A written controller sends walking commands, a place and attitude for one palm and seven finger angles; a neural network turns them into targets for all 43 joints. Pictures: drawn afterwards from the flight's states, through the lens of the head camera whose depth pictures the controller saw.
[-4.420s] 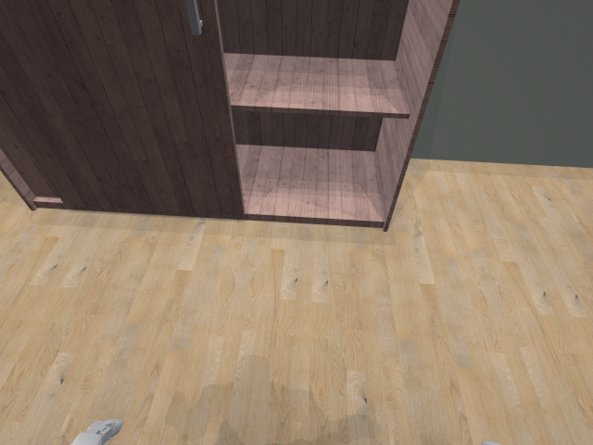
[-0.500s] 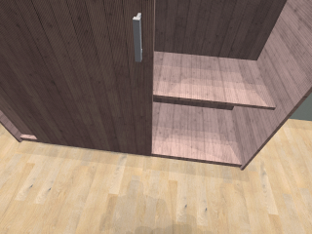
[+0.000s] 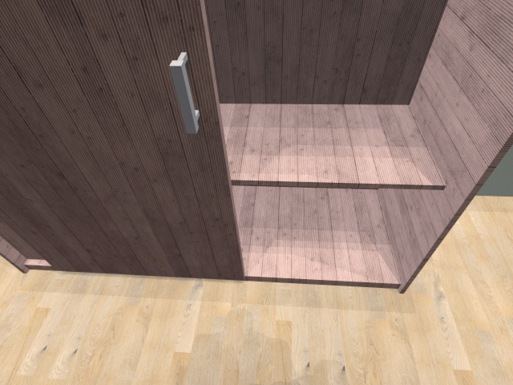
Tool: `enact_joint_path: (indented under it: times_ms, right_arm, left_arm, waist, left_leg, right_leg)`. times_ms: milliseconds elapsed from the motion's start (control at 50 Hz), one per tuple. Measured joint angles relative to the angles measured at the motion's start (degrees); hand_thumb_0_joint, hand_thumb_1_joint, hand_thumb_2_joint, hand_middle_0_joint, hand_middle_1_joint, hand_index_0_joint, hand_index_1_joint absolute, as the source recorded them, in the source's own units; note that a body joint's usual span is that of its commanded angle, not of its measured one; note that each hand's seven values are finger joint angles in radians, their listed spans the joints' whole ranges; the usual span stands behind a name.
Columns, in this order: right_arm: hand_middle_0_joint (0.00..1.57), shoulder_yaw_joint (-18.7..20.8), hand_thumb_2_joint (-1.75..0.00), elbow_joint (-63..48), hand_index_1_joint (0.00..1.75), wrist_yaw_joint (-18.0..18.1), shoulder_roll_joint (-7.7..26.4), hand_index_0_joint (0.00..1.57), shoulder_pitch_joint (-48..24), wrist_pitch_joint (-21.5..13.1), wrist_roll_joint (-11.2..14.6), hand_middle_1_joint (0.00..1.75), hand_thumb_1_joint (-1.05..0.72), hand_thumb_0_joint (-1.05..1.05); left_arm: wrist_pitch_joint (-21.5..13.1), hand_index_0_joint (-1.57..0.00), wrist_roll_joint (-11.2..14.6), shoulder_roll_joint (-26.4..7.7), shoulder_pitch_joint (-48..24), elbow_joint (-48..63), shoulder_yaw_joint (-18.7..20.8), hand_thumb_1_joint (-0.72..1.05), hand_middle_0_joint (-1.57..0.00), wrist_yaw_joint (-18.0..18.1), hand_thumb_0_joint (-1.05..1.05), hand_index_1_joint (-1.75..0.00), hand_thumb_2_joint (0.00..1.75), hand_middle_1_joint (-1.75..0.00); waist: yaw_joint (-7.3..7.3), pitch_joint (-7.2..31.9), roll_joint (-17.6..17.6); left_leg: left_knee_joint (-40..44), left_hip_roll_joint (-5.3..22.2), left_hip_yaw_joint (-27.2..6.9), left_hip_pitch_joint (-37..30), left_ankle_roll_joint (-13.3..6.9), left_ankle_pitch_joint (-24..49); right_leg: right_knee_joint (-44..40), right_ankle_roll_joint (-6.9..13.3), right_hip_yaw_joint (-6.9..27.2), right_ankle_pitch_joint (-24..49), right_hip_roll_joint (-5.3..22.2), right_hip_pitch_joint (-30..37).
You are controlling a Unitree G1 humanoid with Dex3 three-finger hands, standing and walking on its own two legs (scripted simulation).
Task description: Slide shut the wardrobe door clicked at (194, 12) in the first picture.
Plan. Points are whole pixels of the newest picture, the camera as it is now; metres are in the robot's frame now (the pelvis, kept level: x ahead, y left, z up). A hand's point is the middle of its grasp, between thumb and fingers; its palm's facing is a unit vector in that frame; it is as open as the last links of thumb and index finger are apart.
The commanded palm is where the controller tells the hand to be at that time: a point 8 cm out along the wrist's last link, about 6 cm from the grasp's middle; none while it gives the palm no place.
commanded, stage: take the last steps up to it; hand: left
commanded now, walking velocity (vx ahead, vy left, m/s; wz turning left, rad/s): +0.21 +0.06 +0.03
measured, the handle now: (187, 94) +0.61 +0.17 +0.15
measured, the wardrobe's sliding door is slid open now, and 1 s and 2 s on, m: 0.64 0.64 0.64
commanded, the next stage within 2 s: come to a stop and stand still in 0.22 s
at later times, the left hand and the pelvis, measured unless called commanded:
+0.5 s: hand out of the picture +0.08 +0.21 -0.19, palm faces +0.10 -0.98 -0.15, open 7.4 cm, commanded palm none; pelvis +0.13 +0.06 +0.00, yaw +0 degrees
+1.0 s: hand out of the picture +0.14 +0.17 -0.15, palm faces +0.00 -0.96 -0.28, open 7.4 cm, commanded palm none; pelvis +0.09 -0.01 +0.00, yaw -1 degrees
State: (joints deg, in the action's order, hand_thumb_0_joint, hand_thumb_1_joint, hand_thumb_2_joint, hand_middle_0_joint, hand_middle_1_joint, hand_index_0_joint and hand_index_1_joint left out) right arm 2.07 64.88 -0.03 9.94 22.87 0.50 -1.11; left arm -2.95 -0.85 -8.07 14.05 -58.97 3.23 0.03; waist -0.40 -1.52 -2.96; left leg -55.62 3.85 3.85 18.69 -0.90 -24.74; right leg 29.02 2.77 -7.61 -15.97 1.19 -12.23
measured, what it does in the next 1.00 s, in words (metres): steps on the spot: left foot, then right foot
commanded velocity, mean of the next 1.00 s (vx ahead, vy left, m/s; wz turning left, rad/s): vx -0.02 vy -0.04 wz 0.00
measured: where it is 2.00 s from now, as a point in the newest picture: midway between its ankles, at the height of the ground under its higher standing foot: outside the picture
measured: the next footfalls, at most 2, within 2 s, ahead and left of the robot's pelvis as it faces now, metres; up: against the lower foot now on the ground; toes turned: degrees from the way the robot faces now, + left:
left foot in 0.36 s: +0.21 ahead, +0.14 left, +0.00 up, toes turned +8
right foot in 0.90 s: +0.10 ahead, -0.12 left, +0.00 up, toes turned -4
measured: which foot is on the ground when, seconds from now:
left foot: up 0.00-0.34, down 0.36-0.90, up 0.92-1.00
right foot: down 0.00-0.38, up 0.40-0.88, down 0.90-1.00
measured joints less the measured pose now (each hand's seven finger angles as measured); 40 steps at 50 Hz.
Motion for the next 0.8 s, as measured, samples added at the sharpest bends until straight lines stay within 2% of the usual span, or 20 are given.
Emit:
enact_joint_path:
  times_ms: [60, 140, 220, 300, 340, 360, 380, 440, 500, 580, 660, 720, 800]
  right_arm:
    - [0.2, 0.5, -0.89, -1.1, 0.3, -0.1, 0.6, 0.2, -2.6, -0.2, -0.2, 0.3, -0.91, 0.01]
    - [0.2, 1.0, -0.89, -3.4, 0.3, -0.3, 1.1, 0.2, -6.6, -0.5, -0.1, 0.3, -0.91, 0.01]
    - [0.2, 0.9, -0.9, -4.8, 0.3, -0.8, 1.1, 0.2, -10.0, -0.6, 0.1, 0.3, -0.91, 0.01]
    - [0.2, 0.4, -0.9, -5.7, 0.3, -1.1, 0.4, 0.2, -12.3, -1.0, 0.2, 0.3, -0.91, 0.01]
    - [0.2, 0.1, -0.9, -6.2, 0.3, -1.0, 0.0, 0.2, -12.9, -1.6, 0.1, 0.3, -0.91, 0.01]
    - [0.2, -0.2, -0.9, -6.6, 0.3, -0.9, -0.1, 0.2, -13.0, -2.1, 0.0, 0.3, -0.91, 0.01]
    - [0.2, -0.4, -0.9, -6.7, 0.3, -0.5, -0.5, 0.2, -13.3, -2.7, -0.2, 0.3, -0.91, 0.01]
    - [0.2, -1.7, -0.89, -6.5, 0.3, 1.0, -2.2, 0.2, -14.4, -2.8, 0.2, 0.3, -0.91, 0.01]
    - [0.2, -1.7, -0.89, -6.5, 0.3, 2.5, -2.9, 0.2, -15.5, -2.2, 0.9, 0.3, -0.93, 0.0]
    - [0.21, -1.2, -0.89, -7.0, 0.3, 3.0, -2.3, 0.21, -16.9, -0.9, 0.9, 0.3, -0.94, -0.02]
    - [0.21, -0.7, -0.89, -6.9, 0.3, 2.9, -1.6, 0.21, -16.3, 0.1, 0.6, 0.3, -0.93, -0.01]
    - [0.21, -0.3, -0.89, -6.7, 0.3, 2.7, -1.0, 0.21, -15.1, 0.6, 0.3, 0.3, -0.92, 0.0]
    - [0.21, 0.5, -0.89, -6.4, 0.3, 2.0, 0.3, 0.2, -13.3, 1.2, -0.1, 0.3, -0.92, 0.0]
  left_arm:
    - [-0.3, -0.2, -0.1, 0.1, 2.4, -1.2, -0.3, 0.93, -0.2, 0.6, 0.0, -0.3, 0.9, -0.29]
    - [-0.4, -0.2, -0.2, 1.0, 5.3, -3.4, -1.2, 0.92, -0.2, 0.7, 0.0, -0.3, 0.9, -0.29]
    - [-0.5, -0.2, -0.4, 2.0, 7.4, -5.2, -1.8, 0.92, -0.2, 0.5, 0.0, -0.3, 0.9, -0.29]
    - [-0.3, -0.2, -0.7, 2.2, 8.9, -6.5, -1.8, 0.91, -0.2, 0.7, 0.01, -0.3, 0.9, -0.29]
    - [0.1, -0.2, -0.7, 1.9, 9.5, -7.0, -1.5, 0.91, -0.21, 0.8, 0.01, -0.3, 0.9, -0.29]
    - [0.3, -0.2, -0.6, 1.8, 10.0, -7.1, -1.5, 0.91, -0.21, 0.9, 0.01, -0.3, 0.9, -0.29]
    - [0.7, -0.2, -0.3, 1.5, 9.8, -7.4, -1.5, 0.91, -0.21, 1.1, 0.01, -0.3, 0.9, -0.29]
    - [2.1, -0.2, 0.4, 0.3, 7.4, -7.6, -1.7, 0.91, -0.2, 2.1, 0.01, -0.3, 0.9, -0.29]
    - [3.4, -0.2, 0.4, -0.2, 4.4, -6.6, -1.6, 0.91, -0.2, 2.5, 0.01, -0.3, 0.9, -0.29]
    - [5.1, -0.2, 0.0, -1.6, 0.4, -3.3, -0.5, 0.91, -0.2, 2.3, 0.01, -0.3, 0.9, -0.29]
    - [6.3, -0.2, -0.3, -3.8, -2.4, -0.4, 0.9, 0.91, -0.2, 2.0, 0.0, -0.3, 0.9, -0.29]
    - [6.8, -0.2, -0.4, -5.0, -3.4, 1.0, 1.4, 0.91, -0.2, 1.7, 0.0, -0.3, 0.9, -0.29]
    - [6.9, -0.2, -0.5, -5.0, -3.8, 1.6, 1.0, 0.91, -0.2, 1.5, 0.0, -0.3, 0.9, -0.29]
  waist:
    - [0.24, 0.6, 0.5]
    - [0.22, 0.4, 0.8]
    - [1.19, 0.0, 0.9]
    - [2.67, -0.5, 1.8]
    - [3.11, -0.6, 2.4]
    - [3.2, -0.6, 2.5]
    - [3.06, -0.9, 3.3]
    - [3.55, -2.4, 5.7]
    - [3.18, -3.3, 5.8]
    - [2.36, -4.2, 5.2]
    - [1.77, -3.9, 5.2]
    - [1.09, -3.2, 4.9]
    - [-0.09, -2.1, 3.5]
  left_leg:
    - [-3.3, 0.9, 0.3, 5.9, 0.8, 5.5]
    - [0.5, 1.9, 0.4, 10.3, 1.8, 10.3]
    - [7.3, 2.0, 0.6, 11.0, 2.1, 12.7]
    - [15.0, 0.9, 1.5, 8.0, 1.3, 11.7]
    - [19.9, -0.1, 2.0, 4.8, 0.6, 12.8]
    - [22.9, -0.5, 2.2, 2.6, 0.0, 15.7]
    - [22.7, -1.1, 2.6, 2.1, -1.2, 14.2]
    - [22.1, -2.8, 4.3, 0.5, -3.0, 11.1]
    - [26.1, -3.3, 5.0, -2.0, -3.1, 12.9]
    - [29.9, -3.0, 5.3, -2.9, -3.4, 15.3]
    - [31.0, -2.1, 5.2, -2.2, -2.9, 16.5]
    - [31.0, -1.4, 5.0, -1.7, -2.4, 17.0]
    - [30.8, -0.6, 4.9, -0.8, -1.4, 17.7]
  right_leg:
    - [-5.4, -0.1, -0.2, 1.6, -0.4, 3.8]
    - [-9.9, -0.2, -0.5, 2.3, -0.9, 7.4]
    - [-11.6, -1.0, -0.6, 1.4, -1.2, 9.9]
    - [-10.4, -2.4, -0.8, -1.5, -0.6, 11.6]
    - [-7.7, -3.5, -0.8, -4.1, 0.1, 11.8]
    - [-4.7, -3.9, -0.7, -6.1, 0.5, 11.2]
    - [0.1, -3.8, -0.4, -8.2, 1.4, 9.5]
    - [15.5, -3.2, 4.2, -14.8, 2.3, 2.7]
    - [21.9, -3.8, 6.0, -14.4, 1.8, -2.8]
    - [29.3, -4.5, 7.6, -10.7, 0.7, -10.1]
    - [34.2, -5.0, 9.0, -7.0, 0.0, -13.9]
    - [31.5, -5.1, 9.1, -6.4, 0.3, -12.9]
    - [20.6, -4.4, 7.7, -8.3, 1.3, -7.9]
